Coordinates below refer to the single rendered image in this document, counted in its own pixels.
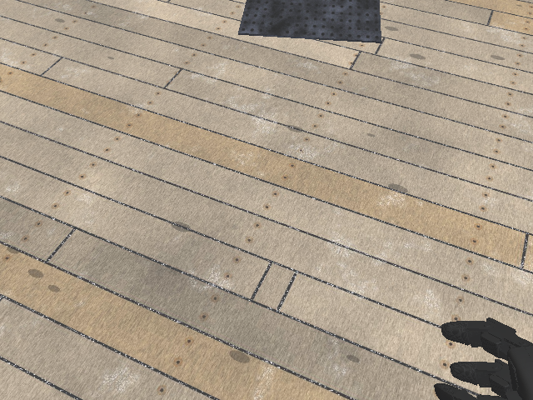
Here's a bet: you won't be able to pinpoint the robot right hand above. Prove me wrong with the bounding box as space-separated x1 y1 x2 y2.
434 317 533 400

